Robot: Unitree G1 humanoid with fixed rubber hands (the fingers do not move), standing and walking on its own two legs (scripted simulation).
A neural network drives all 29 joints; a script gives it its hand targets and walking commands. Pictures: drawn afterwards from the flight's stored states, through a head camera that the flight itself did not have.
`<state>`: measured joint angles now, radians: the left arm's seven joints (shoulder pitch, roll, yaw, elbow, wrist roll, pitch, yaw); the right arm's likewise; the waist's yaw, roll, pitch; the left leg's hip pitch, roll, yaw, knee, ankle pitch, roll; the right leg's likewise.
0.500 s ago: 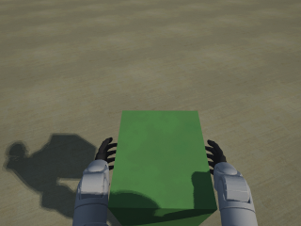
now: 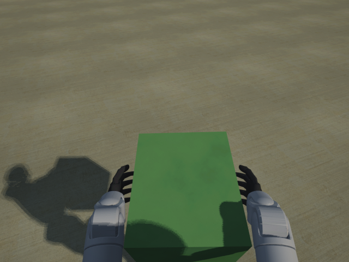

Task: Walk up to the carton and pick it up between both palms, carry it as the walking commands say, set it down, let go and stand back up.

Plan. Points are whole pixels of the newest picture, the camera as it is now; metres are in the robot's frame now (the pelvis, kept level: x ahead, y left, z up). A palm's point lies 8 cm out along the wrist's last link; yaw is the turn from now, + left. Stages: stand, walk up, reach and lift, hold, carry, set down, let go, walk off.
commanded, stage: hold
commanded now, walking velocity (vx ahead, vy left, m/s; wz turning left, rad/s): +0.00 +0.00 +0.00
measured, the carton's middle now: (184, 201) +0.29 +0.00 -0.03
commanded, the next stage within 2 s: carry in 0.98 s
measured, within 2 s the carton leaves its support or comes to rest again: neither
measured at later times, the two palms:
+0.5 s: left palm (115, 193) +0.27 +0.16 +0.04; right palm (253, 196) +0.27 -0.16 +0.04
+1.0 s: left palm (115, 196) +0.27 +0.16 +0.04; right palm (254, 198) +0.27 -0.16 +0.04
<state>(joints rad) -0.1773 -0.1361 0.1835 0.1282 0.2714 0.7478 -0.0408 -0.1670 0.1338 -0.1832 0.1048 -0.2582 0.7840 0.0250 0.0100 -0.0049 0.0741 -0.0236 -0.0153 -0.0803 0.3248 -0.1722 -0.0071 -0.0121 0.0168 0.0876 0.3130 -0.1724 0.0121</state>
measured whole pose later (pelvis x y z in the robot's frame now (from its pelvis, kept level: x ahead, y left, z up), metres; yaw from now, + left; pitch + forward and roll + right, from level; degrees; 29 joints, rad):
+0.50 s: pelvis +0.00 +0.00 +0.00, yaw +0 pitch -7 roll +0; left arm -0.21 -0.14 0.19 0.14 0.28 0.76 -0.04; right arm -0.18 0.14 -0.21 0.12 -0.27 0.78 0.04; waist 0.01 0.00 0.05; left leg -0.04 -0.02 -0.08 0.34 -0.17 0.00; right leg -0.03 0.01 0.09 0.32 -0.17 0.02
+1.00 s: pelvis -0.01 +0.00 +0.00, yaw +1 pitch -6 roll +0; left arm -0.20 -0.14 0.19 0.14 0.27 0.76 -0.03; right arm -0.18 0.14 -0.20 0.11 -0.26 0.78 0.03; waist 0.00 0.00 0.04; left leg -0.08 -0.02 -0.09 0.36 -0.17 -0.01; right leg -0.06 0.02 0.08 0.34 -0.17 0.01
